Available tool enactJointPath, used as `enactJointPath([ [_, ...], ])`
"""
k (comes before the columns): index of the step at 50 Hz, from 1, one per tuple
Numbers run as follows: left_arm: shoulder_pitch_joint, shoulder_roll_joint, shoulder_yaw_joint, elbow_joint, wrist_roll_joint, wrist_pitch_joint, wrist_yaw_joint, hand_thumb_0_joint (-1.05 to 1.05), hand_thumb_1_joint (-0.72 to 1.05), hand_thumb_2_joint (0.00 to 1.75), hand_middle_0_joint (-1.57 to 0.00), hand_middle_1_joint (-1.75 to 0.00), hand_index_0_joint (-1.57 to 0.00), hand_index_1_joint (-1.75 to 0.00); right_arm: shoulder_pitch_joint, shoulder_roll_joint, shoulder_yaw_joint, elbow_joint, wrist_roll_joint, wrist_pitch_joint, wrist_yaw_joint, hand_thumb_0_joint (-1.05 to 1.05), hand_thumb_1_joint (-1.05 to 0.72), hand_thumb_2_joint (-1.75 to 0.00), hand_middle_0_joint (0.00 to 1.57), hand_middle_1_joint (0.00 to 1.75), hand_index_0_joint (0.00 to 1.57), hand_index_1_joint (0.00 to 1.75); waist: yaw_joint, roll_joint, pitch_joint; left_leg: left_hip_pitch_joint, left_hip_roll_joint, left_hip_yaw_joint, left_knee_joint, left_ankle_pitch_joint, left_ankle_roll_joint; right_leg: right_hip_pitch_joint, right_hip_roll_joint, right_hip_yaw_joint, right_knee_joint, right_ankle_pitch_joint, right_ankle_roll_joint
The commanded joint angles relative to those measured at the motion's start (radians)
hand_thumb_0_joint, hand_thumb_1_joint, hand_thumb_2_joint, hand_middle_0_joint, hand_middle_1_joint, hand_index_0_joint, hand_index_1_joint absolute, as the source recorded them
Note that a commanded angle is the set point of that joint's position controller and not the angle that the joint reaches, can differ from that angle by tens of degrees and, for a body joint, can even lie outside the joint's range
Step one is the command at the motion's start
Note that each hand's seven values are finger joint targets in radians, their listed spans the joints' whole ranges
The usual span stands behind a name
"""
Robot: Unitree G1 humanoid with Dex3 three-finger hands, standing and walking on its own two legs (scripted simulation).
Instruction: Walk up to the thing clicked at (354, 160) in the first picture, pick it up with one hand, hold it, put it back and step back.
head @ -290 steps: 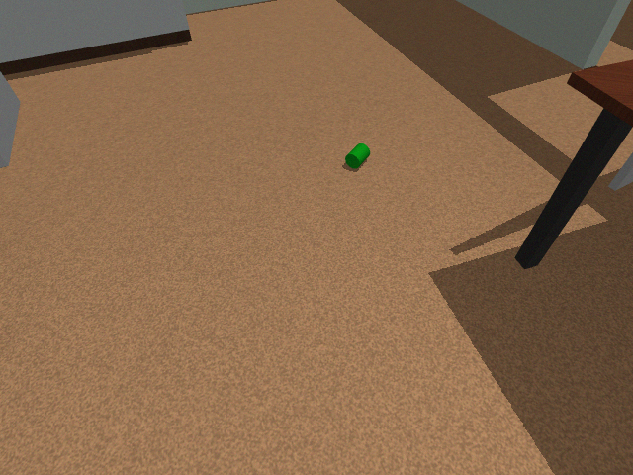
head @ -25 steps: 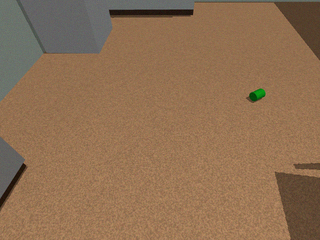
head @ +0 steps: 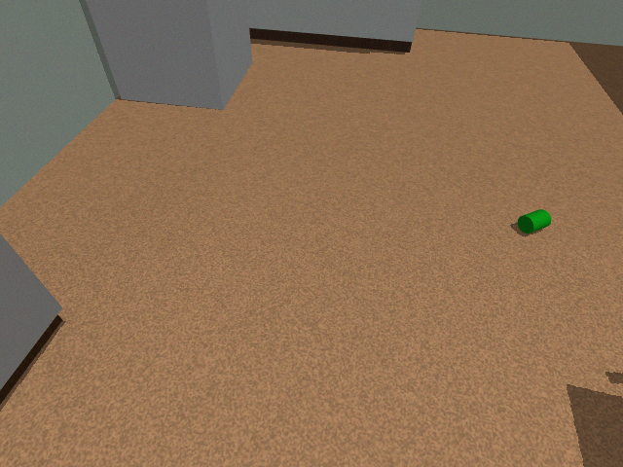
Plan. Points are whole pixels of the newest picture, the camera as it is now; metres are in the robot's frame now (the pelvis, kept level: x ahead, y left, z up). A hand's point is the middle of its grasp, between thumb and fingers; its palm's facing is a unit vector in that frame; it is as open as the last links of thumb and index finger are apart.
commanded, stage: walk up
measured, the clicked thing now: (534, 221) +1.26 -0.95 -0.72
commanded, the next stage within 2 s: none
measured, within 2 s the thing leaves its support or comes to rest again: neither
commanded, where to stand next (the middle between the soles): +1.25 -0.09 m, yaw -3 degrees
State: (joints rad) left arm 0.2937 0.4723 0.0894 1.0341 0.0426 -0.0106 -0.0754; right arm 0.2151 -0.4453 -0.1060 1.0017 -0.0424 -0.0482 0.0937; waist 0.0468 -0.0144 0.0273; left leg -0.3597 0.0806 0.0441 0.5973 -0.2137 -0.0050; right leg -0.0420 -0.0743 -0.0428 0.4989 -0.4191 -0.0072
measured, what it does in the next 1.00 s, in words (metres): walks ahead: right foot, then left foot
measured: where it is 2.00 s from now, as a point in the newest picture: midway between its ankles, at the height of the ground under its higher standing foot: (343, 286)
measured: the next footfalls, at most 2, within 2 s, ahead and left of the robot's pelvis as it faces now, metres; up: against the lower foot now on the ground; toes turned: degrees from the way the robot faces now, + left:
right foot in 0.50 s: +0.40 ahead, -0.15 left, +0.00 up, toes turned -8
left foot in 0.98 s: +0.67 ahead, +0.08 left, +0.00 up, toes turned +1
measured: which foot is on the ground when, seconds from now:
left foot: down 0.00-0.56, up 0.58-0.96, down 0.98-1.00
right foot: down 0.00-0.00, up 0.02-0.48, down 0.50-1.00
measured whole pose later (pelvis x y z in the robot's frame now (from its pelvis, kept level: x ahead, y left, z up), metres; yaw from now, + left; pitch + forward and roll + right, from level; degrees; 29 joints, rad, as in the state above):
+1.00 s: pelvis +0.51 -0.03 -0.01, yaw -3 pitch -2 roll -1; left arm 0.31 0.45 0.06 0.88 0.01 -0.06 -0.05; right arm 0.21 -0.39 -0.08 0.86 -0.04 -0.07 0.09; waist 0.04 -0.04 0.08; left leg -0.44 0.04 0.07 0.59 -0.12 0.03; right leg -0.03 -0.03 -0.08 0.60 -0.51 -0.02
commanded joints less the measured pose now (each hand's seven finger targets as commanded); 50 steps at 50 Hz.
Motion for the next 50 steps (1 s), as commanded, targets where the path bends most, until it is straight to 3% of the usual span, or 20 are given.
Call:
enactJointPath([
  [1,-0.135,0.052,-0.008,-0.166,-0.021,-0.038,0.017,0.0,0.9,0.9,-0.2,-0.3,-0.2,-0.3,0.31,-0.349,-0.1,-0.003,-0.016,-0.034,-0.057,0.0,-0.9,-0.9,0.2,0.3,0.2,0.3,-0.217,0.397,-0.032,0.499,0.276,-0.655,-0.415,-0.701,0.076,-0.783,0.174,0.151,0.713,-0.186,-0.054],
  [2,-0.099,0.14,0.0,-0.152,-0.027,-0.034,0.025,0.0,0.9,0.9,-0.2,-0.3,-0.2,-0.3,0.108,-0.362,-0.094,-0.067,0.014,-0.037,-0.058,0.0,-0.9,-0.9,0.2,0.3,0.2,0.3,-0.127,0.246,0.013,0.306,0.347,-0.771,-0.546,-0.787,0.125,-0.683,0.108,0.233,0.72,-0.069,-0.067],
  [3,-0.052,0.162,0.004,-0.133,-0.029,-0.034,0.028,0.0,0.9,0.9,-0.2,-0.3,-0.2,-0.3,0.008,-0.363,-0.087,-0.103,0.027,-0.04,-0.055,0.0,-0.9,-0.9,0.2,0.3,0.2,0.3,-0.063,0.238,0.076,0.182,0.381,-0.744,-0.583,-0.807,0.162,-0.632,0.044,0.237,0.731,-0.026,-0.069],
  [5,-0.009,0.219,0.024,-0.08,-0.045,-0.034,0.019,0.0,0.9,0.9,-0.2,-0.3,-0.2,-0.3,-0.071,-0.277,-0.053,-0.133,0.024,-0.049,-0.054,0.0,-0.9,-0.9,0.2,0.3,0.2,0.3,-0.018,0.16,0.095,0.13,0.269,-0.448,-0.497,-0.604,0.138,-0.571,0.003,0.212,0.647,0.086,-0.032],
  [10,-0.016,0.191,0.024,-0.08,-0.034,-0.023,-0.012,0.0,0.9,0.9,-0.2,-0.3,-0.2,-0.3,0.028,-0.213,-0.041,-0.126,0.034,-0.075,-0.058,0.0,-0.9,-0.9,0.2,0.3,0.2,0.3,-0.038,0.11,0.091,0.206,0.166,-0.181,-0.503,-0.304,0.086,-0.552,0.005,0.159,0.484,0.263,0.023],
  [13,-0.105,0.168,0.021,-0.129,-0.029,-0.027,-0.019,0.0,0.9,0.9,-0.2,-0.3,-0.2,-0.3,0.068,-0.22,-0.044,-0.129,0.037,-0.077,-0.058,0.0,-0.9,-0.9,0.2,0.3,0.2,0.3,-0.066,0.111,0.115,0.269,0.182,-0.144,-0.513,-0.252,0.131,-0.611,-0.008,0.138,0.37,0.289,0.034],
  [23,-0.293,0.102,0.001,-0.205,-0.03,-0.048,-0.021,0.0,0.9,0.9,-0.2,-0.3,-0.2,-0.3,0.151,-0.222,-0.041,-0.157,0.025,-0.049,-0.068,0.0,-0.9,-0.9,0.2,0.3,0.2,0.3,-0.111,0.09,0.058,0.409,0.173,-0.009,-0.303,0.304,0.161,-0.43,0.007,-0.018,0.037,0.297,-0.038],
  [26,-0.014,0.158,0.037,-0.136,-0.031,-0.054,0.006,0.0,0.9,0.9,-0.2,-0.3,-0.2,-0.3,0.157,-0.194,-0.025,-0.177,0.02,-0.038,-0.075,0.0,-0.9,-0.9,0.2,0.3,0.2,0.3,0.032,-0.028,-0.137,0.311,0.098,0.055,0.132,0.455,0.107,0.002,0.074,-0.06,-0.007,0.281,-0.077],
  [27,0.128,0.223,0.066,-0.111,-0.025,-0.059,0.019,0.0,0.9,0.9,-0.2,-0.3,-0.2,-0.3,0.203,-0.141,-0.005,-0.187,0.028,-0.039,-0.072,0.0,-0.9,-0.9,0.2,0.3,0.2,0.3,0.082,-0.166,-0.243,0.111,0.035,0.065,0.382,0.226,0.081,0.247,-0.041,0.112,-0.019,0.128,-0.098],
  [28,0.177,0.32,0.09,-0.111,-0.034,-0.064,0.026,0.0,0.9,0.9,-0.2,-0.3,-0.2,-0.3,0.248,-0.114,0.005,-0.206,0.053,-0.041,-0.072,0.0,-0.9,-0.9,0.2,0.3,0.2,0.3,0.08,-0.35,-0.297,-0.194,-0.124,0.06,0.604,-0.231,0.033,0.463,-0.311,0.648,-0.134,0.133,-0.236],
  [29,0.14,0.314,0.094,-0.135,-0.05,-0.064,0.032,0.0,0.9,0.9,-0.2,-0.3,-0.2,-0.3,0.188,-0.206,-0.008,-0.187,0.05,-0.038,-0.084,0.0,-0.9,-0.9,0.2,0.3,0.2,0.3,0.091,-0.264,-0.26,-0.293,-0.074,-0.038,0.664,-0.314,0.036,0.45,-0.361,0.742,-0.157,0.218,-0.301],
  [30,0.096,0.281,0.084,-0.154,-0.059,-0.06,0.039,0.0,0.9,0.9,-0.2,-0.3,-0.2,-0.3,0.112,-0.221,-0.012,-0.182,0.042,-0.042,-0.086,0.0,-0.9,-0.9,0.2,0.3,0.2,0.3,0.087,-0.149,-0.175,-0.271,-0.036,-0.09,0.704,-0.281,0.036,0.292,-0.346,0.658,-0.169,0.343,-0.309],
  [32,0.005,0.207,0.053,-0.181,-0.066,-0.07,0.055,0.0,0.9,0.9,-0.2,-0.3,-0.2,-0.3,0.109,-0.16,-0.002,-0.164,0.062,-0.041,-0.076,0.0,-0.9,-0.9,0.2,0.3,0.2,0.3,0.019,-0.067,-0.064,-0.184,-0.021,-0.144,0.669,-0.165,0.054,0.077,-0.233,0.325,-0.141,0.585,-0.224],
  [35,-0.035,0.161,0.036,-0.194,-0.057,-0.088,0.051,0.0,0.9,0.9,-0.2,-0.3,-0.2,-0.3,0.139,-0.125,0.001,-0.169,0.044,-0.024,-0.057,0.0,-0.9,-0.9,0.2,0.3,0.2,0.3,-0.033,-0.095,0.01,-0.114,-0.018,-0.105,0.531,-0.073,0.047,-0.101,-0.136,0.151,-0.171,0.647,-0.185],
  [39,-0.061,0.177,0.036,-0.241,-0.042,-0.109,0.044,0.0,0.9,0.9,-0.2,-0.3,-0.2,-0.3,0.053,-0.12,-0.01,-0.205,0.036,-0.013,-0.03,0.0,-0.9,-0.9,0.2,0.3,0.2,0.3,-0.038,-0.091,0.063,-0.171,0.007,-0.07,0.3,0.002,0.002,-0.143,-0.157,0.093,-0.251,0.515,-0.214],
  [44,-0.035,0.194,0.037,-0.243,-0.033,-0.103,0.034,0.0,0.9,0.9,-0.2,-0.3,-0.2,-0.3,-0.064,-0.116,-0.015,-0.231,0.03,-0.035,-0.007,0.0,-0.9,-0.9,0.2,0.3,0.2,0.3,0.004,-0.106,0.047,-0.007,0.016,-0.014,-0.01,0.194,0.015,-0.167,-0.134,0.059,-0.218,0.363,-0.168],
  [46,-0.043,0.218,0.041,-0.246,-0.033,-0.097,0.037,0.0,0.9,0.9,-0.2,-0.3,-0.2,-0.3,-0.015,-0.13,-0.027,-0.22,0.022,-0.036,-0.011,0.0,-0.9,-0.9,0.2,0.3,0.2,0.3,-0.03,-0.099,0.001,0.074,0.013,-0.007,-0.029,0.172,0.04,-0.148,-0.173,0.094,-0.167,0.352,-0.168],
  [48,-0.033,0.189,0.029,-0.258,-0.035,-0.091,0.044,0.0,0.9,0.9,-0.2,-0.3,-0.2,-0.3,0.142,-0.179,-0.048,-0.168,0.01,-0.043,-0.024,0.0,-0.9,-0.9,0.2,0.3,0.2,0.3,-0.107,0.054,-0.092,0.299,-0.04,0.018,-0.062,0.088,0.076,-0.192,-0.107,0.036,0.11,0.482,-0.137],
  [49,0.002,0.142,0.011,-0.261,-0.04,-0.086,0.048,0.0,0.9,0.9,-0.2,-0.3,-0.2,-0.3,0.26,-0.225,-0.066,-0.144,-0.008,-0.048,-0.035,0.0,-0.9,-0.9,0.2,0.3,0.2,0.3,-0.172,0.166,-0.146,0.452,0.002,-0.051,-0.104,-0.015,0.121,-0.301,-0.047,-0.007,0.363,0.439,-0.106],
  [50,0.069,0.061,-0.013,-0.265,-0.049,-0.083,0.049,0.0,0.9,0.9,-0.2,-0.3,-0.2,-0.3,0.31,-0.296,-0.085,-0.151,-0.018,-0.053,-0.049,0.0,-0.9,-0.9,0.2,0.3,0.2,0.3,-0.167,0.386,-0.186,0.581,0.208,-0.389,-0.152,-0.092,0.176,-0.519,0.088,-0.021,0.623,0.053,-0.06],
])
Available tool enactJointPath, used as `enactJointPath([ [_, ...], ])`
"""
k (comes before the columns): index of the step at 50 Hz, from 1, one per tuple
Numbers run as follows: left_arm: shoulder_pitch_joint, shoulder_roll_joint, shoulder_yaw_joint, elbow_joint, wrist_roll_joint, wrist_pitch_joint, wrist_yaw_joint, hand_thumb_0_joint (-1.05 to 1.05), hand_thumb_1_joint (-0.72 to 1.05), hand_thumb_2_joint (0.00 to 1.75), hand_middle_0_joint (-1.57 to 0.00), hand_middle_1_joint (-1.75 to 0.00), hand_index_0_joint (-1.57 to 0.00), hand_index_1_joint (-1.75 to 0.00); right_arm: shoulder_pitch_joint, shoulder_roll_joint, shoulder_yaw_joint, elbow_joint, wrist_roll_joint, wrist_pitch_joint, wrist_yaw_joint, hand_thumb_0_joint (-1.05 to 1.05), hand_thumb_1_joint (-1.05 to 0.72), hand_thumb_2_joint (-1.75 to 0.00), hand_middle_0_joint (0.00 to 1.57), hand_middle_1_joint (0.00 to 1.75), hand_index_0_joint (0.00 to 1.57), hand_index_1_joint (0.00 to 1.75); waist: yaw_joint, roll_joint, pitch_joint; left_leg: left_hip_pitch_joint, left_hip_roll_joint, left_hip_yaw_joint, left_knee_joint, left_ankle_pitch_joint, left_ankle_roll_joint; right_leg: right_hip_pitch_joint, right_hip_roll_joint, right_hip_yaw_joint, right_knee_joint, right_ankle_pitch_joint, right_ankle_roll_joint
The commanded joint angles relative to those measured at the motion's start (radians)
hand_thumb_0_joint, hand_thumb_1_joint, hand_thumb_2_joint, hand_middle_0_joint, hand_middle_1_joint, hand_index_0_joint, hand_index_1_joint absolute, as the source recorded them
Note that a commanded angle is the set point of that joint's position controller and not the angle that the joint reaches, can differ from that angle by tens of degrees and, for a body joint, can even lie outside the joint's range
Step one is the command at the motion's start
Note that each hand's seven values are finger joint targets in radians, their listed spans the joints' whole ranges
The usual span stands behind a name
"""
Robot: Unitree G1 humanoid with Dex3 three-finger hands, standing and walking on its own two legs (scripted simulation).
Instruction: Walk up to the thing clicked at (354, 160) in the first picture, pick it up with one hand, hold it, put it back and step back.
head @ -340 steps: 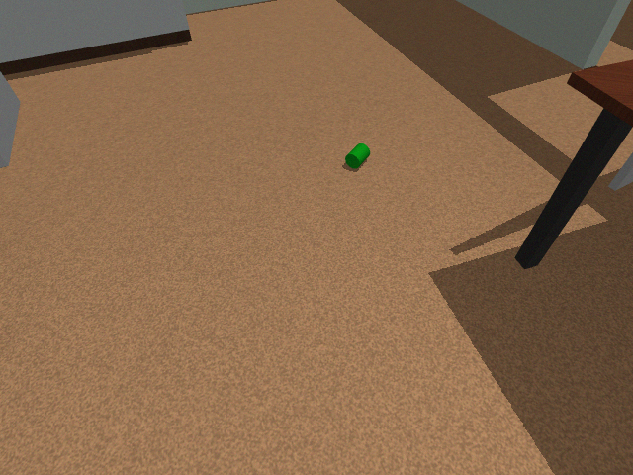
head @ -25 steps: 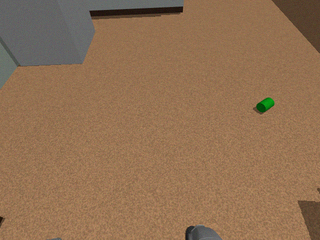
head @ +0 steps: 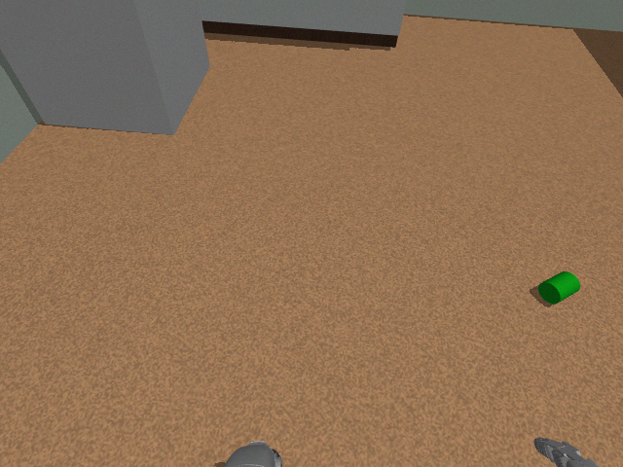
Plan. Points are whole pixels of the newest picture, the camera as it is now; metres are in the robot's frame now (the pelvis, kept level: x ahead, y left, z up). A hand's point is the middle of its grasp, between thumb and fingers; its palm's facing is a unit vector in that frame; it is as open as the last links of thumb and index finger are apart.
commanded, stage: walk up
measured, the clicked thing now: (559, 287) +0.80 -0.88 -0.71
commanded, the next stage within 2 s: none
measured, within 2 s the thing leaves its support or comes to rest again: neither
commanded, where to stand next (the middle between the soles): +0.74 -0.02 m, yaw +1 degrees
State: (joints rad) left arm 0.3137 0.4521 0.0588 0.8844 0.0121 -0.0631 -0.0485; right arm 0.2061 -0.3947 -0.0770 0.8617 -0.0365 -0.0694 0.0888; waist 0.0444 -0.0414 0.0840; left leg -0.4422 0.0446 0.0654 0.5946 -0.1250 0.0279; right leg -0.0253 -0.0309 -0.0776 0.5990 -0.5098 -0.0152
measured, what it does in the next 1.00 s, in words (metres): walks ahead: right foot, then left foot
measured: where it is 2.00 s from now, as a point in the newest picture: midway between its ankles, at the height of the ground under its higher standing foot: (316, 302)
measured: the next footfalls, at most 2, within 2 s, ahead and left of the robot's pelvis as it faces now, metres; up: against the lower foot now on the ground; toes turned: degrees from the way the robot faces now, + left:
right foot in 0.46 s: +0.35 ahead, -0.17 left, +0.00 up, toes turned -5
left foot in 0.96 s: +0.52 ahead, +0.09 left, +0.00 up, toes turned +5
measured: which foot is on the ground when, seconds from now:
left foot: down 0.00-0.48, up 0.50-0.94, down 0.96-1.00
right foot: down 0.00-0.02, up 0.04-0.44, down 0.46-1.00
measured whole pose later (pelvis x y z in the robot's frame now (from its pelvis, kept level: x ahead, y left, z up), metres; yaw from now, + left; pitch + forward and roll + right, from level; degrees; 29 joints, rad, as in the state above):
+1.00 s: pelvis +0.39 -0.04 +0.01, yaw +0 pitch -3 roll +0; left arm 0.40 0.41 0.04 0.86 0.01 -0.05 -0.03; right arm 0.18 -0.40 -0.07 0.85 -0.04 -0.04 0.09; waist 0.06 -0.02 0.11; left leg -0.37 0.04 0.07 0.58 -0.16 0.02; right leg -0.13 -0.06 -0.05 0.68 -0.44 -0.02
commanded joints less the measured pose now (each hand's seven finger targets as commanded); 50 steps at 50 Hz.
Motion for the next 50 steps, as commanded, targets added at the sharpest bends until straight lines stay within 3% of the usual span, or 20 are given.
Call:
enactJointPath([
  [1,0.083,0.158,0.04,-0.101,-0.036,-0.019,0.035,0.0,0.9,0.9,-0.2,-0.3,-0.2,-0.3,0.275,-0.359,-0.112,-0.047,0.006,-0.033,-0.046,0.0,-0.9,-0.9,0.2,0.3,0.2,0.3,-0.144,0.309,-0.271,0.727,0.382,-0.764,-0.296,-0.258,0.254,-0.657,0.106,0.091,0.631,-0.043,-0.051],
  [2,0.034,0.206,0.04,-0.084,-0.019,-0.016,0.044,0.0,0.9,0.9,-0.2,-0.3,-0.2,-0.3,0.232,-0.354,-0.118,-0.051,0.029,-0.029,-0.05,0.0,-0.9,-0.9,0.2,0.3,0.2,0.3,-0.138,0.235,-0.226,0.663,0.414,-0.773,-0.311,-0.27,0.291,-0.68,0.032,0.16,0.682,-0.018,-0.058],
  [5,0.027,0.197,0.04,-0.06,-0.024,-0.018,0.022,0.0,0.9,0.9,-0.2,-0.3,-0.2,-0.3,0.105,-0.263,-0.061,-0.087,0.044,-0.032,-0.063,0.0,-0.9,-0.9,0.2,0.3,0.2,0.3,-0.069,0.131,-0.079,0.355,0.27,-0.354,-0.326,-0.004,0.167,-0.532,-0.027,0.195,0.588,0.142,-0.037],
  [8,0.069,0.172,0.039,-0.045,-0.018,-0.002,0.001,0.0,0.9,0.9,-0.2,-0.3,-0.2,-0.3,0.095,-0.247,-0.051,-0.089,0.045,-0.043,-0.061,0.0,-0.9,-0.9,0.2,0.3,0.2,0.3,-0.041,0.158,-0.074,0.276,0.203,-0.195,-0.337,0.05,0.15,-0.456,-0.041,0.134,0.473,0.207,-0.003],
  [14,-0.076,0.151,0.045,-0.087,0.001,0.003,-0.027,0.0,0.9,0.9,-0.2,-0.3,-0.2,-0.3,0.126,-0.277,-0.056,-0.088,0.036,-0.046,-0.052,0.0,-0.9,-0.9,0.2,0.3,0.2,0.3,-0.078,0.186,0.022,0.273,0.198,-0.159,-0.402,-0.154,0.192,-0.514,-0.085,0.076,0.181,0.293,0.024],
  [20,-0.059,0.147,0.063,-0.049,-0.003,-0.016,-0.028,0.0,0.9,0.9,-0.2,-0.3,-0.2,-0.3,0.082,-0.275,-0.053,-0.102,0.035,-0.034,-0.05,0.0,-0.9,-0.9,0.2,0.3,0.2,0.3,-0.028,0.145,-0.011,0.169,0.193,-0.123,-0.265,-0.163,0.152,-0.242,-0.042,0.032,-0.019,0.385,0.0],
  [22,0.053,0.174,0.079,-0.009,0.002,-0.026,-0.015,0.0,0.9,0.9,-0.2,-0.3,-0.2,-0.3,0.084,-0.246,-0.043,-0.104,0.032,-0.026,-0.051,0.0,-0.9,-0.9,0.2,0.3,0.2,0.3,0.032,0.049,-0.083,0.133,0.151,-0.086,-0.042,-0.081,0.115,-0.053,-0.011,0.019,-0.056,0.354,-0.015],
  [23,0.126,0.221,0.097,0.004,0.006,-0.039,-0.002,0.0,0.9,0.9,-0.2,-0.3,-0.2,-0.3,0.154,-0.19,-0.023,-0.098,0.032,-0.023,-0.051,0.0,-0.9,-0.9,0.2,0.3,0.2,0.3,0.057,-0.105,-0.147,0.064,0.072,-0.015,0.213,-0.073,0.085,0.091,-0.045,0.087,-0.131,0.213,-0.036],
  [24,0.174,0.301,0.117,-0.003,0.009,-0.047,0.011,0.0,0.9,0.9,-0.2,-0.3,-0.2,-0.3,0.193,-0.123,0.001,-0.111,0.032,-0.022,-0.049,0.0,-0.9,-0.9,0.2,0.3,0.2,0.3,0.06,-0.313,-0.155,-0.124,-0.048,0.025,0.463,-0.364,0.032,0.155,-0.283,0.467,-0.26,0.032,-0.099],
  [25,0.149,0.325,0.111,-0.016,-0.006,-0.047,0.013,0.0,0.9,0.9,-0.2,-0.3,-0.2,-0.3,0.18,-0.204,-0.018,-0.092,0.033,-0.01,-0.058,0.0,-0.9,-0.9,0.2,0.3,0.2,0.3,0.057,-0.211,-0.108,-0.222,-0.071,-0.057,0.567,-0.407,0.012,0.116,-0.404,0.719,-0.378,-0.026,-0.183],
  [26,0.101,0.331,0.107,-0.034,-0.014,-0.041,0.014,0.0,0.9,0.9,-0.2,-0.3,-0.2,-0.3,0.137,-0.256,-0.03,-0.083,0.027,-0.006,-0.066,0.0,-0.9,-0.9,0.2,0.3,0.2,0.3,0.052,-0.168,-0.067,-0.231,-0.019,-0.106,0.614,-0.4,0.015,0.03,-0.44,0.775,-0.395,-0.057,-0.256],
  [29,0.005,0.233,0.075,-0.053,-0.022,-0.047,0.026,0.0,0.9,0.9,-0.2,-0.3,-0.2,-0.3,0.162,-0.229,-0.028,-0.026,0.055,-0.001,-0.057,0.0,-0.9,-0.9,0.2,0.3,0.2,0.3,-0.019,-0.086,0.001,-0.124,0.014,-0.188,0.526,-0.227,0.02,-0.114,-0.263,0.381,-0.357,0.265,-0.128],
  [32,-0.002,0.204,0.064,-0.061,-0.02,-0.055,0.026,0.0,0.9,0.9,-0.2,-0.3,-0.2,-0.3,0.191,-0.204,-0.03,-0.008,0.042,0.015,-0.041,0.0,-0.9,-0.9,0.2,0.3,0.2,0.3,-0.037,-0.125,-0.027,-0.056,-0.004,-0.151,0.451,-0.134,0.002,-0.155,-0.194,0.211,-0.353,0.414,-0.124],
  [38,0.023,0.223,0.075,-0.094,-0.003,-0.059,0.029,0.0,0.9,0.9,-0.2,-0.3,-0.2,-0.3,0.043,-0.19,-0.039,-0.063,0.02,0.024,-0.022,0.0,-0.9,-0.9,0.2,0.3,0.2,0.3,-0.003,-0.071,0.013,-0.139,0.024,-0.146,0.211,-0.075,-0.038,-0.103,-0.253,0.174,-0.398,0.29,-0.179],
  [41,0.072,0.22,0.078,-0.085,-0.002,-0.056,0.029,0.0,0.9,0.9,-0.2,-0.3,-0.2,-0.3,-0.028,-0.17,-0.031,-0.086,0.015,0.012,-0.016,0.0,-0.9,-0.9,0.2,0.3,0.2,0.3,0.026,-0.064,0.005,-0.106,0.035,-0.105,0.071,-0.04,-0.027,-0.048,-0.25,0.134,-0.327,0.43,-0.173],
  [46,0.028,0.242,0.074,-0.102,-0.005,-0.043,0.031,0.0,0.9,0.9,-0.2,-0.3,-0.2,-0.3,-0.011,-0.178,-0.039,-0.083,0.017,0.0,-0.012,0.0,-0.9,-0.9,0.2,0.3,0.2,0.3,-0.021,-0.045,-0.038,0.115,0.024,-0.031,-0.05,-0.034,0.018,-0.119,-0.258,0.104,-0.206,0.491,-0.164],
  [47,0.086,0.201,0.044,-0.13,-0.005,-0.016,0.03,0.0,0.9,0.9,-0.2,-0.3,-0.2,-0.3,-0.059,-0.215,-0.068,-0.123,0.003,-0.01,-0.011,0.0,-0.9,-0.9,0.2,0.3,0.2,0.3,-0.075,0.147,-0.033,0.372,-0.055,-0.048,-0.094,-0.14,0.002,-0.358,-0.203,0.3,-0.117,0.537,-0.159],
  [48,0.09,0.166,0.032,-0.142,-0.011,-0.015,0.028,0.0,0.9,0.9,-0.2,-0.3,-0.2,-0.3,0.059,-0.257,-0.086,-0.102,-0.006,-0.016,-0.027,0.0,-0.9,-0.9,0.2,0.3,0.2,0.3,-0.137,0.241,-0.108,0.587,0.001,-0.119,-0.157,-0.212,0.043,-0.474,-0.133,0.217,0.1,0.545,-0.116],
  [49,0.126,0.088,0.017,-0.152,-0.018,-0.013,0.027,0.0,0.9,0.9,-0.2,-0.3,-0.2,-0.3,0.138,-0.335,-0.111,-0.107,-0.017,-0.017,-0.041,0.0,-0.9,-0.9,0.2,0.3,0.2,0.3,-0.148,0.441,-0.218,0.758,0.288,-0.435,-0.223,-0.305,0.109,-0.641,-0.007,0.105,0.38,0.186,-0.06],
  [50,0.106,0.124,0.028,-0.132,-0.013,0.004,0.044,0.0,0.9,0.9,-0.2,-0.3,-0.2,-0.3,0.143,-0.334,-0.108,-0.125,-0.008,-0.013,-0.05,0.0,-0.9,-0.9,0.2,0.3,0.2,0.3,-0.149,0.318,-0.215,0.63,0.437,-0.531,-0.3,-0.352,0.154,-0.645,0.019,0.035,0.495,-0.042,-0.041],
])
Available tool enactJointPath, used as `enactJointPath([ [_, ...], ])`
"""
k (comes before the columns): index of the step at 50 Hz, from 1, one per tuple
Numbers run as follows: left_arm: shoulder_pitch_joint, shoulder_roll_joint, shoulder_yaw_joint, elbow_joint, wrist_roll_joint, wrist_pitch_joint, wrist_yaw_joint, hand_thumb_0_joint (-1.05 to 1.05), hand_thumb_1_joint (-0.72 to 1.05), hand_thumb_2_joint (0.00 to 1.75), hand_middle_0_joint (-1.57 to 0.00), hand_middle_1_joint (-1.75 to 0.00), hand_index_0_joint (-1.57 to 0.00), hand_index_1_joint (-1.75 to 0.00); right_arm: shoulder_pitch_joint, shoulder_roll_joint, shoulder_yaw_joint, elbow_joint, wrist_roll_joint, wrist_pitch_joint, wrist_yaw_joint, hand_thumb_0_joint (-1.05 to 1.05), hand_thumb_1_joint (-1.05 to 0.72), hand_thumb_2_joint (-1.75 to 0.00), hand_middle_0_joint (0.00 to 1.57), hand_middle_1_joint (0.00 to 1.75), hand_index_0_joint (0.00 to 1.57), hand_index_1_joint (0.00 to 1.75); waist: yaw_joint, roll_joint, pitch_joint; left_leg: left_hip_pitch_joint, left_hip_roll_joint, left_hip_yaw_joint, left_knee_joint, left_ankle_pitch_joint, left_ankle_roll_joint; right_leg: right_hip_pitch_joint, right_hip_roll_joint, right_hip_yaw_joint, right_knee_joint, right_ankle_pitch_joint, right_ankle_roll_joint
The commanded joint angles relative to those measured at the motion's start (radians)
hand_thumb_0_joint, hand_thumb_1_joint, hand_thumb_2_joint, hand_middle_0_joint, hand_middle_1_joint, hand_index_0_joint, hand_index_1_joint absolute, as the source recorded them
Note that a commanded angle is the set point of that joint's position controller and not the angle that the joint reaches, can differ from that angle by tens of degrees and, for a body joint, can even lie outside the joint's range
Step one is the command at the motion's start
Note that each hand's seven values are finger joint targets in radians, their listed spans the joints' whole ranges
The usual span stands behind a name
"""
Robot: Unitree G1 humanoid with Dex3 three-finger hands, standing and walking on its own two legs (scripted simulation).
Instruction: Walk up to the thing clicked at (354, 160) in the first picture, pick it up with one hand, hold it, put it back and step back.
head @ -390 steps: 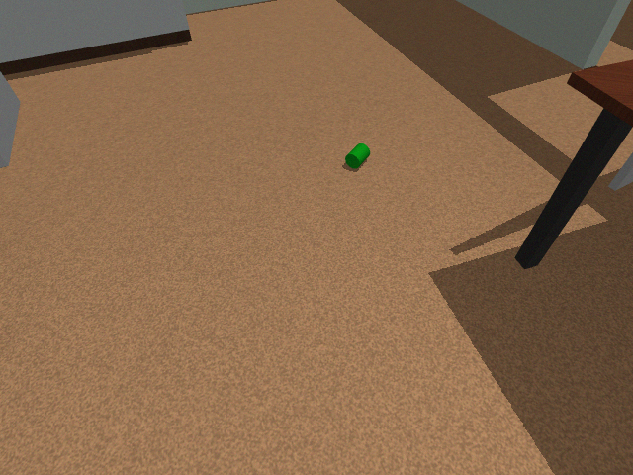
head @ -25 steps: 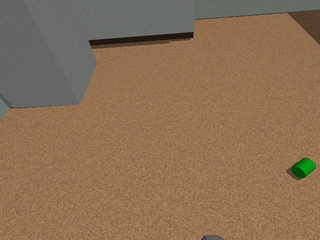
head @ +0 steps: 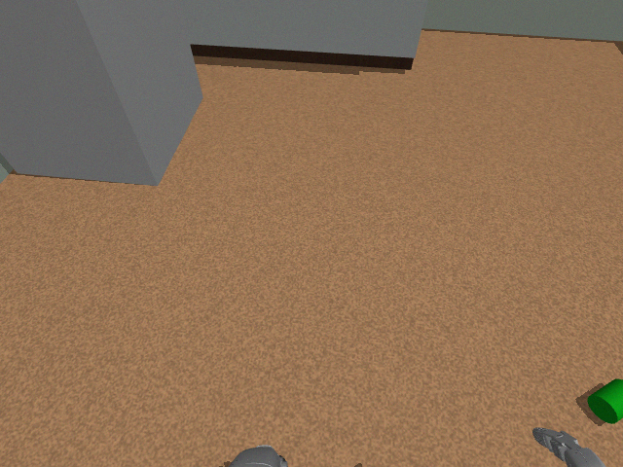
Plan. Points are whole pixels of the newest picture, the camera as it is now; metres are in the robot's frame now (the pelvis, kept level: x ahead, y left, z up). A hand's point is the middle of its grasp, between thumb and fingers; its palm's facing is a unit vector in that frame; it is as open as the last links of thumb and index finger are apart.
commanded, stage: walk up
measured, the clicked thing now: (614, 400) +0.41 -0.84 -0.72
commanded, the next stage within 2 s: none
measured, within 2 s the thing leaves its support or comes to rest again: neither
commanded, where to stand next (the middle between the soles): +0.36 +0.03 m, yaw -76 degrees
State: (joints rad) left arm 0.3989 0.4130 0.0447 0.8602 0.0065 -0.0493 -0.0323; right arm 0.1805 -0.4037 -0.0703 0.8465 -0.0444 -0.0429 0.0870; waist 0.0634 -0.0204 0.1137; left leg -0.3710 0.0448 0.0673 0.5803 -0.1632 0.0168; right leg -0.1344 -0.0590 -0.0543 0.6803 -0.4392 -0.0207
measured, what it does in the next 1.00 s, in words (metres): walks ahead, turning right: right foot, then left foot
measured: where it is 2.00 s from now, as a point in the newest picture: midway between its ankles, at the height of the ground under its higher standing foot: (270, 436)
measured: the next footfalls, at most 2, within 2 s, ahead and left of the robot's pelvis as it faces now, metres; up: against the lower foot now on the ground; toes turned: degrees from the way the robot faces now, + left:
right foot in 0.40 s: +0.25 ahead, -0.16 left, +0.00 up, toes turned -26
left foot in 0.86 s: +0.49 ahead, +0.10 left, +0.00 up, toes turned -42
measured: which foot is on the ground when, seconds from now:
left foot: down 0.00-0.42, up 0.44-0.84, down 0.86-1.00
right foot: down 0.00-0.00, up 0.02-0.38, down 0.40-0.90, up 0.92-1.00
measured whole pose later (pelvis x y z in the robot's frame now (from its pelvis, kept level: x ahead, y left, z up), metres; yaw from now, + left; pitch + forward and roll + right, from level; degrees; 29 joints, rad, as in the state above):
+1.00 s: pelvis +0.31 +0.12 -0.02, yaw -46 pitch -3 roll -2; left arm 0.22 0.52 0.05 0.71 0.01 0.00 0.07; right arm 0.13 -0.38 -0.06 0.75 -0.02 0.04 0.05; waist 0.00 -0.03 0.24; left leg -0.49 0.08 0.03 0.84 -0.29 0.01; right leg -0.59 0.07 0.19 1.19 -0.49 0.01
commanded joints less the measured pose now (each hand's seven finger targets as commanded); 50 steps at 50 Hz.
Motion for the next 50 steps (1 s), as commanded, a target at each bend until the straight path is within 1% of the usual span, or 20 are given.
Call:
enactJointPath([
  [1,0.002,0.222,0.056,-0.108,0.009,0.001,0.034,0.0,0.9,0.9,-0.2,-0.3,-0.2,-0.3,0.121,-0.339,-0.12,-0.106,0.033,-0.03,-0.044,0.0,-0.9,-0.9,0.2,0.3,0.2,0.3,-0.167,0.234,-0.188,0.456,0.473,-0.524,-0.333,-0.419,0.214,-0.529,-0.025,0.067,0.466,-0.104,-0.042],
  [4,0.018,0.254,0.067,-0.064,0.002,0.005,0.015,0.0,0.9,0.9,-0.2,-0.3,-0.2,-0.3,0.003,-0.26,-0.098,-0.152,0.036,-0.019,-0.041,0.0,-0.9,-0.9,0.2,0.3,0.2,0.3,-0.105,0.158,-0.069,0.257,0.334,-0.22,-0.369,-0.321,0.144,-0.439,-0.085,0.079,0.411,0.047,-0.004],
  [8,0.018,0.204,0.061,-0.07,-0.018,0.016,-0.005,0.0,0.9,0.9,-0.2,-0.3,-0.2,-0.3,-0.018,-0.243,-0.094,-0.19,0.032,-0.02,-0.036,0.0,-0.9,-0.9,0.2,0.3,0.2,0.3,-0.104,0.195,-0.028,0.299,0.275,-0.004,-0.348,-0.174,0.157,-0.491,-0.118,0.013,0.268,0.156,0.034],
  [12,-0.03,0.198,0.068,-0.102,-0.01,0.018,-0.005,0.0,0.9,0.9,-0.2,-0.3,-0.2,-0.3,-0.041,-0.25,-0.098,-0.241,0.032,-0.003,-0.011,0.0,-0.9,-0.9,0.2,0.3,0.2,0.3,-0.103,0.187,0.006,0.217,0.289,0.081,-0.334,-0.196,0.161,-0.434,-0.116,-0.04,0.127,0.234,0.031],
  [17,0.109,0.232,0.095,-0.092,-0.005,0.019,0.024,0.0,0.9,0.9,-0.2,-0.3,-0.2,-0.3,-0.137,-0.242,-0.101,-0.289,0.02,0.034,0.006,0.0,-0.9,-0.9,0.2,0.3,0.2,0.3,-0.01,0.132,-0.054,0.061,0.256,0.116,-0.125,-0.167,0.137,-0.155,-0.068,-0.081,0.082,0.283,0.006],
  [19,0.344,0.311,0.135,-0.042,0.004,-0.001,0.058,0.0,0.9,0.9,-0.2,-0.3,-0.2,-0.3,-0.152,-0.213,-0.092,-0.303,0.012,0.041,0.008,0.0,-0.9,-0.9,0.2,0.3,0.2,0.3,0.127,-0.076,-0.173,-0.115,0.132,0.163,0.364,0.027,0.081,0.18,-0.032,0.019,-0.019,0.228,-0.03],
  [20,0.386,0.355,0.148,-0.046,0.01,-0.012,0.081,0.0,0.9,0.9,-0.2,-0.3,-0.2,-0.3,-0.118,-0.155,-0.072,-0.302,0.017,0.038,0.01,0.0,-0.9,-0.9,0.2,0.3,0.2,0.3,0.146,-0.241,-0.134,-0.258,0.037,0.104,0.544,-0.277,0.043,0.254,-0.095,0.224,-0.175,0.161,-0.069],
  [21,0.33,0.415,0.153,-0.09,0.018,-0.019,0.093,0.0,0.9,0.9,-0.2,-0.3,-0.2,-0.3,-0.061,-0.139,-0.061,-0.312,0.031,0.039,0.011,0.0,-0.9,-0.9,0.2,0.3,0.2,0.3,0.095,-0.369,-0.112,-0.393,-0.066,0.035,0.685,-0.477,-0.006,0.244,-0.25,0.605,-0.296,0.264,-0.152],
  [22,0.27,0.414,0.139,-0.143,-0.001,-0.023,0.095,0.0,0.9,0.9,-0.2,-0.3,-0.2,-0.3,-0.044,-0.208,-0.072,-0.318,0.033,0.045,0.012,0.0,-0.9,-0.9,0.2,0.3,0.2,0.3,0.055,-0.239,-0.173,-0.439,-0.051,-0.151,0.754,-0.486,-0.032,0.244,-0.34,0.883,-0.347,0.293,-0.264],
  [23,0.179,0.434,0.137,-0.17,-0.012,-0.026,0.105,0.0,0.9,0.9,-0.2,-0.3,-0.2,-0.3,-0.032,-0.233,-0.084,-0.3,0.031,0.054,0.003,0.0,-0.9,-0.9,0.2,0.3,0.2,0.3,0.016,-0.194,-0.209,-0.42,-0.006,-0.197,0.793,-0.493,-0.033,0.179,-0.384,0.958,-0.403,0.05,-0.292],
  [24,0.102,0.396,0.131,-0.189,-0.014,-0.03,0.115,0.0,0.9,0.9,-0.2,-0.3,-0.2,-0.3,-0.058,-0.259,-0.093,-0.276,0.03,0.062,0.0,0.0,-0.9,-0.9,0.2,0.3,0.2,0.3,-0.019,-0.1,-0.155,-0.379,0.043,-0.243,0.786,-0.438,-0.031,0.082,-0.323,0.827,-0.404,-0.097,-0.251],
  [26,0.021,0.363,0.119,-0.203,-0.013,-0.041,0.129,0.0,0.9,0.9,-0.2,-0.3,-0.2,-0.3,0.008,-0.251,-0.084,-0.225,0.038,0.072,0.0,0.0,-0.9,-0.9,0.2,0.3,0.2,0.3,-0.083,-0.071,-0.129,-0.343,0.063,-0.213,0.688,-0.316,-0.031,0.007,-0.197,0.575,-0.339,-0.092,-0.15],
  [31,0.041,0.347,0.102,-0.209,0.007,-0.061,0.126,0.0,0.9,0.9,-0.2,-0.3,-0.2,-0.3,0.028,-0.232,-0.079,-0.225,0.016,0.093,-0.001,0.0,-0.9,-0.9,0.2,0.3,0.2,0.3,-0.083,-0.086,-0.076,-0.265,0.057,-0.143,0.576,-0.1,-0.052,-0.203,-0.089,0.402,-0.288,0.194,-0.125],
  [38,0.044,0.328,0.089,-0.226,0.027,-0.041,0.11,0.0,0.9,0.9,-0.2,-0.3,-0.2,-0.3,-0.07,-0.184,-0.063,-0.222,0.049,0.085,-0.048,0.0,-0.9,-0.9,0.2,0.3,0.2,0.3,-0.03,-0.228,-0.137,-0.174,-0.011,-0.119,0.383,-0.188,-0.014,-0.202,-0.069,0.396,-0.057,0.665,-0.18],
  [41,-0.039,0.322,0.079,-0.264,0.012,-0.012,0.108,0.0,0.9,0.9,-0.2,-0.3,-0.2,-0.3,-0.028,-0.194,-0.069,-0.194,0.046,0.07,-0.061,0.0,-0.9,-0.9,0.2,0.3,0.2,0.3,-0.065,-0.236,-0.159,0.001,-0.049,-0.105,0.204,-0.195,0.02,-0.293,-0.056,0.447,0.029,0.71,-0.155],
  [43,-0.067,0.246,0.055,-0.281,-0.005,0.013,0.117,0.0,0.9,0.9,-0.2,-0.3,-0.2,-0.3,0.126,-0.217,-0.081,-0.151,0.024,0.062,-0.068,0.0,-0.9,-0.9,0.2,0.3,0.2,0.3,-0.139,-0.127,-0.165,0.197,-0.019,-0.15,0.009,-0.048,0.048,-0.434,0.017,0.401,0.163,0.526,-0.047],
  [44,-0.019,0.183,0.037,-0.283,-0.012,0.023,0.121,0.0,0.9,0.9,-0.2,-0.3,-0.2,-0.3,0.114,-0.297,-0.1,-0.163,0.01,0.059,-0.072,0.0,-0.9,-0.9,0.2,0.3,0.2,0.3,-0.12,0.141,-0.164,0.203,0.178,-0.4,-0.086,-0.03,0.08,-0.512,0.156,0.305,0.348,0.266,-0.008],
  [45,0.043,0.189,0.035,-0.257,-0.013,0.032,0.131,0.0,0.9,0.9,-0.2,-0.3,-0.2,-0.3,0.037,-0.325,-0.101,-0.197,0.017,0.06,-0.071,0.0,-0.9,-0.9,0.2,0.3,0.2,0.3,-0.075,0.246,-0.151,0.145,0.365,-0.558,-0.202,-0.047,0.115,-0.553,0.183,0.249,0.463,-0.138,0.015],
  [46,0.066,0.237,0.046,-0.226,0.0,0.036,0.143,0.0,0.9,0.9,-0.2,-0.3,-0.2,-0.3,-0.039,-0.412,-0.121,-0.201,0.03,0.06,-0.069,0.0,-0.9,-0.9,0.2,0.3,0.2,0.3,-0.075,0.35,-0.158,0.078,0.462,-0.684,-0.276,-0.198,0.199,-0.531,0.13,0.241,0.603,-0.184,0.016],
  [50,0.004,0.261,0.075,-0.137,-0.008,0.054,0.082,0.0,0.9,0.9,-0.2,-0.3,-0.2,-0.3,-0.081,-0.27,-0.082,-0.192,0.019,0.037,-0.073,0.0,-0.9,-0.9,0.2,0.3,0.2,0.3,-0.056,0.281,-0.085,0.006,0.205,-0.328,-0.216,-0.305,0.12,-0.481,0.102,0.214,0.626,0.033,0.016],
])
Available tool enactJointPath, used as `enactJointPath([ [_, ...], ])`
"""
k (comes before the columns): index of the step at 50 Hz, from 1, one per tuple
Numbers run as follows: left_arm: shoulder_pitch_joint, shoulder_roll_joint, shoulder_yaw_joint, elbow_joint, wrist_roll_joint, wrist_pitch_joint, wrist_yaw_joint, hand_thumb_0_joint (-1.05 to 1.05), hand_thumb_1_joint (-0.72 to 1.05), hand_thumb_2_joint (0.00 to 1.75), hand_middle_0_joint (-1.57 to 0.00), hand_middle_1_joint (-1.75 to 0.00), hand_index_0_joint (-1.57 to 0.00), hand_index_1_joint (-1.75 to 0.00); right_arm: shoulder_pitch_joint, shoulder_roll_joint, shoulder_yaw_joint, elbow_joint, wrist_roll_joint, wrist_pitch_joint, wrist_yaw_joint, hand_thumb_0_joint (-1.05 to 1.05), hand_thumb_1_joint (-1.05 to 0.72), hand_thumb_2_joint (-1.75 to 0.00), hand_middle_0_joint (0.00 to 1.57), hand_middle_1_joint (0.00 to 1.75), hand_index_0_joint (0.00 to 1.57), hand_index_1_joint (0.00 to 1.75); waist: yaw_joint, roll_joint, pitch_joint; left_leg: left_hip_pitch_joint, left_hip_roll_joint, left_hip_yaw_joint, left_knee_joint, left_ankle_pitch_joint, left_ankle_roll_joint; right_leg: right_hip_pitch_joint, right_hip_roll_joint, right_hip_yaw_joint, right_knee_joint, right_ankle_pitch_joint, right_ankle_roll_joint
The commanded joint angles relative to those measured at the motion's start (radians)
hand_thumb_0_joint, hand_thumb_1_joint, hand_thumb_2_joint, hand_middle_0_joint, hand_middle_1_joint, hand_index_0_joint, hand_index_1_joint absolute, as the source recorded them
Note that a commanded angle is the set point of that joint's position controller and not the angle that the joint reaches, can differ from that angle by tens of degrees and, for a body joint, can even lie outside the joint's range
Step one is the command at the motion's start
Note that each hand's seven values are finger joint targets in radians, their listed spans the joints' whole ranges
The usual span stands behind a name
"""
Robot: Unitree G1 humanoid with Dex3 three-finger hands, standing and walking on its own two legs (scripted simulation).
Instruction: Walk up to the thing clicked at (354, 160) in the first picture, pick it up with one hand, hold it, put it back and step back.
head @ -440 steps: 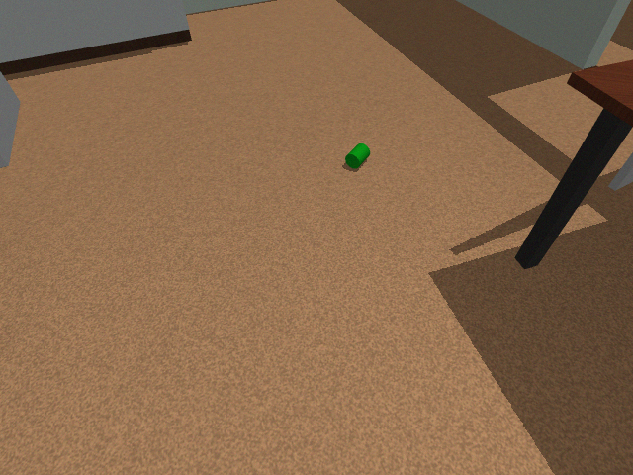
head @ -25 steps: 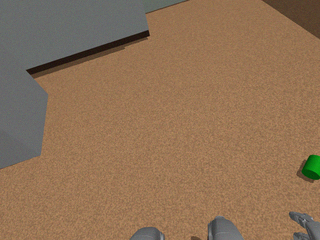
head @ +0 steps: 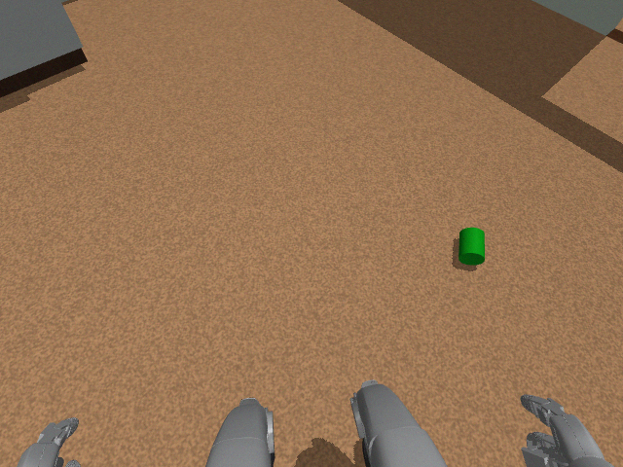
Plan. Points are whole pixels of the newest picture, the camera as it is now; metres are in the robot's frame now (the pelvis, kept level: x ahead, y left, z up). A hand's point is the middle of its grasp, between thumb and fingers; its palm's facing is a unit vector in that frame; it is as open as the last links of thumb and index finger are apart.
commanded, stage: walk up
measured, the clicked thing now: (471, 246) +0.76 -0.59 -0.69
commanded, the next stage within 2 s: none
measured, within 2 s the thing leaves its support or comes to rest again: neither
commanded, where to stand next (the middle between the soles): +0.10 -0.03 m, yaw -30 degrees
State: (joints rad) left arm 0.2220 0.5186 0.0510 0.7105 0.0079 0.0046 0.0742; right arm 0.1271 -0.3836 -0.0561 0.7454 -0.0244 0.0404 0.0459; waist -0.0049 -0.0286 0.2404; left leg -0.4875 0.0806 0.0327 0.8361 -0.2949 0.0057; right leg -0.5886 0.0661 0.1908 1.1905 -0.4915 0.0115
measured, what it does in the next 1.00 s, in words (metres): steps on the spot: right foot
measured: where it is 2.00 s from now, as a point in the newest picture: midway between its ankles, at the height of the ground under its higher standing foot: outside the picture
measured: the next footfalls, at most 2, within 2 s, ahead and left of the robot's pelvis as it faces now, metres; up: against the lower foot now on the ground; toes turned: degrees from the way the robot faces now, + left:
right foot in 0.50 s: -0.08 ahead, -0.10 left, +0.00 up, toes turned -26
left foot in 1.04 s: +0.07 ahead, +0.08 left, +0.00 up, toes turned +4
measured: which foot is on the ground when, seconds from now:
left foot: down 0.00-0.50, up 0.52-1.00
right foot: up 0.00-0.48, down 0.50-1.00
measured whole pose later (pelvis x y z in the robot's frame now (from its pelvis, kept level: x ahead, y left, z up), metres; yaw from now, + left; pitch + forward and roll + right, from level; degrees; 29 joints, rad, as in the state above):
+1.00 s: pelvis -0.04 -0.05 +0.03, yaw -6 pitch -2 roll +0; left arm 0.24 0.41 0.07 0.71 0.05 0.00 -0.08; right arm 0.37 -0.42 -0.07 0.84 -0.01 0.05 0.07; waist 0.04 -0.08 0.09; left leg -0.38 0.12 0.11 0.74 -0.30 0.02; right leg -0.06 -0.03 -0.35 0.54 -0.45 -0.07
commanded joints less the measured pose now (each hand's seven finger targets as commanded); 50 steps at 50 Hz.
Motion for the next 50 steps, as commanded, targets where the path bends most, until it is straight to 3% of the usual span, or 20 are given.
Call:
enactJointPath([
  [1,0.189,0.151,0.065,0.012,-0.011,0.005,-0.038,0.0,0.9,0.9,-0.2,-0.3,-0.2,-0.3,-0.005,-0.291,-0.093,-0.073,0.004,-0.054,-0.032,0.0,-0.9,-0.9,0.2,0.3,0.2,0.3,0.012,0.281,-0.252,0.183,0.149,-0.266,-0.464,-0.182,0.109,-0.03,-0.021,-0.037,0.088,0.106,-0.018],
  [7,0.133,0.142,0.077,0.009,0.009,0.029,-0.087,0.0,0.9,0.9,-0.2,-0.3,-0.2,-0.3,0.167,-0.312,-0.104,-0.021,0.016,-0.089,-0.054,0.0,-0.9,-0.9,0.2,0.3,0.2,0.3,-0.04,0.189,-0.333,0.486,0.256,-0.297,-0.501,-0.238,0.068,-0.11,-0.039,-0.026,-0.045,0.105,0.016],
  [10,0.119,0.146,0.084,0.017,0.017,0.038,-0.097,0.0,0.9,0.9,-0.2,-0.3,-0.2,-0.3,0.197,-0.337,-0.112,-0.008,0.014,-0.101,-0.065,0.0,-0.9,-0.9,0.2,0.3,0.2,0.3,-0.047,0.176,-0.281,0.458,0.311,-0.274,-0.541,-0.26,0.055,-0.096,-0.065,-0.016,-0.088,0.096,0.016],
  [15,0.157,0.13,0.096,0.054,0.019,0.046,-0.136,0.0,0.9,0.9,-0.2,-0.3,-0.2,-0.3,0.156,-0.369,-0.12,-0.003,-0.004,-0.113,-0.06,0.0,-0.9,-0.9,0.2,0.3,0.2,0.3,-0.022,0.229,-0.193,0.237,0.335,-0.131,-0.633,-0.396,0.103,0.065,-0.109,-0.122,-0.209,0.05,-0.006],
  [18,0.21,0.112,0.092,0.077,0.017,0.049,-0.161,0.0,0.9,0.9,-0.2,-0.3,-0.2,-0.3,0.121,-0.39,-0.125,0.0,-0.022,-0.107,-0.063,0.0,-0.9,-0.9,0.2,0.3,0.2,0.3,0.012,0.266,-0.217,0.114,0.344,-0.058,-0.665,-0.512,0.121,0.203,-0.119,-0.228,-0.264,-0.01,-0.029],
  [21,0.349,0.097,0.097,0.123,0.01,0.053,-0.169,0.0,0.9,0.9,-0.2,-0.3,-0.2,-0.3,0.049,-0.389,-0.127,0.0,-0.041,-0.086,-0.07,0.0,-0.9,-0.9,0.2,0.3,0.2,0.3,0.081,0.309,-0.269,0.02,0.294,0.073,-0.656,-0.461,0.044,0.428,-0.093,-0.351,-0.442,-0.022,-0.055],
  [23,0.501,0.105,0.118,0.183,0.017,0.049,-0.159,0.0,0.9,0.9,-0.2,-0.3,-0.2,-0.3,0.038,-0.347,-0.118,0.011,-0.052,-0.062,-0.081,0.0,-0.9,-0.9,0.2,0.3,0.2,0.3,0.162,0.123,-0.289,-0.08,0.198,0.17,-0.42,-0.529,-0.017,0.595,-0.056,-0.368,-0.633,0.016,-0.07],
  [24,0.534,0.148,0.128,0.197,0.029,0.047,-0.146,0.0,0.9,0.9,-0.2,-0.3,-0.2,-0.3,0.025,-0.28,-0.099,0.014,-0.04,-0.048,-0.083,0.0,-0.9,-0.9,0.2,0.3,0.2,0.3,0.197,-0.099,-0.203,-0.229,0.101,0.213,-0.164,-0.552,-0.054,0.61,-0.069,-0.241,-0.773,-0.077,-0.101],
  [25,0.436,0.207,0.14,0.144,0.04,0.05,-0.127,0.0,0.9,0.9,-0.2,-0.3,-0.2,-0.3,0.054,-0.19,-0.059,0.001,-0.006,-0.045,-0.073,0.0,-0.9,-0.9,0.2,0.3,0.2,0.3,0.168,-0.416,-0.093,-0.346,0.003,0.189,0.202,-0.434,-0.052,0.41,-0.271,0.213,-0.954,-0.438,-0.177],
  [26,0.231,0.198,0.123,0.053,0.046,0.042,-0.114,0.0,0.9,0.9,-0.2,-0.3,-0.2,-0.3,0.084,-0.226,-0.063,-0.003,0.022,-0.043,-0.07,0.0,-0.9,-0.9,0.2,0.3,0.2,0.3,0.077,-0.26,0.046,-0.369,0.026,0.055,0.25,-0.258,-0.062,0.214,-0.383,0.372,-1.089,-0.588,-0.229],
  [27,0.151,0.218,0.12,0.019,0.039,0.028,-0.109,0.0,0.9,0.9,-0.2,-0.3,-0.2,-0.3,0.087,-0.286,-0.081,0.008,0.028,-0.051,-0.062,0.0,-0.9,-0.9,0.2,0.3,0.2,0.3,0.05,-0.147,0.063,-0.31,0.052,0.006,0.225,-0.138,-0.055,0.174,-0.41,0.373,-1.147,-0.545,-0.243],
  [31,0.098,0.196,0.104,0.053,0.019,-0.031,-0.099,0.0,0.9,0.9,-0.2,-0.3,-0.2,-0.3,0.169,-0.306,-0.087,0.088,0.028,-0.042,-0.03,0.0,-0.9,-0.9,0.2,0.3,0.2,0.3,-0.024,-0.141,-0.112,-0.099,0.0,-0.032,0.314,0.067,-0.039,0.254,-0.226,0.134,-1.101,-0.3,-0.111],
  [32,-0.125,0.18,0.111,-0.054,0.055,-0.03,-0.115,0.0,0.9,0.9,-0.2,-0.3,-0.2,-0.3,0.3,-0.288,-0.084,0.112,0.047,-0.003,-0.021,0.0,-0.9,-0.9,0.2,0.3,0.2,0.3,-0.047,-0.297,-0.136,-0.18,-0.003,-0.044,0.36,0.049,-0.037,0.367,-0.308,-0.124,-1.072,-0.175,-0.068],
  [34,-0.13,0.128,0.105,-0.055,0.049,-0.04,-0.117,0.0,0.9,0.9,-0.2,-0.3,-0.2,-0.3,0.325,-0.288,-0.084,0.104,0.033,0.012,-0.009,0.0,-0.9,-0.9,0.2,0.3,0.2,0.3,-0.069,-0.212,-0.119,-0.152,0.019,-0.034,0.32,0.102,-0.05,0.403,-0.289,-0.175,-1.035,-0.021,-0.098],
  [35,-0.019,0.1,0.096,-0.041,0.042,-0.04,-0.117,0.0,0.9,0.9,-0.2,-0.3,-0.2,-0.3,0.223,-0.287,-0.076,0.082,0.035,0.008,-0.001,0.0,-0.9,-0.9,0.2,0.3,0.2,0.3,0.004,-0.146,-0.115,-0.142,0.01,-0.027,0.269,0.087,-0.042,0.403,-0.286,-0.159,-1.043,-0.042,-0.101],
  [37,0.072,0.116,0.098,-0.016,0.04,-0.04,-0.117,0.0,0.9,0.9,-0.2,-0.3,-0.2,-0.3,0.129,-0.28,-0.071,0.039,0.03,0.006,0.015,0.0,-0.9,-0.9,0.2,0.3,0.2,0.3,0.072,-0.097,-0.089,-0.175,0.017,-0.025,0.194,0.051,-0.033,0.446,-0.331,-0.143,-1.048,-0.114,-0.11],
  [41,0.086,0.181,0.132,-0.03,0.037,-0.035,-0.116,0.0,0.9,0.9,-0.2,-0.3,-0.2,-0.3,0.123,-0.265,-0.066,0.009,0.011,-0.006,0.027,0.0,-0.9,-0.9,0.2,0.3,0.2,0.3,0.113,-0.047,-0.098,-0.228,0.067,-0.01,0.033,0.003,-0.022,0.63,-0.428,-0.132,-1.006,-0.025,-0.142],
  [46,0.079,0.185,0.133,-0.058,0.044,-0.023,-0.125,0.0,0.9,0.9,-0.2,-0.3,-0.2,-0.3,0.133,-0.24,-0.069,-0.021,0.017,-0.023,0.017,0.0,-0.9,-0.9,0.2,0.3,0.2,0.3,0.129,-0.037,-0.111,-0.127,0.039,0.083,-0.07,-0.002,0.009,0.632,-0.412,-0.245,-0.92,0.166,-0.137],
  [48,0.038,0.185,0.132,-0.077,0.05,-0.019,-0.131,0.0,0.9,0.9,-0.2,-0.3,-0.2,-0.3,0.19,-0.23,-0.069,-0.033,0.023,-0.033,0.007,0.0,-0.9,-0.9,0.2,0.3,0.2,0.3,0.09,-0.039,-0.136,-0.023,0.02,0.123,-0.117,-0.026,0.029,0.574,-0.425,-0.284,-0.842,0.324,-0.141],
  [50,-0.017,0.162,0.124,-0.096,0.037,-0.015,-0.13,0.0,0.9,0.9,-0.2,-0.3,-0.2,-0.3,0.376,-0.241,-0.087,-0.008,0.019,-0.04,-0.018,0.0,-0.9,-0.9,0.2,0.3,0.2,0.3,-0.023,0.032,-0.236,0.277,-0.071,0.188,-0.225,-0.02,0.057,0.452,-0.332,-0.412,-0.538,0.656,-0.093],
])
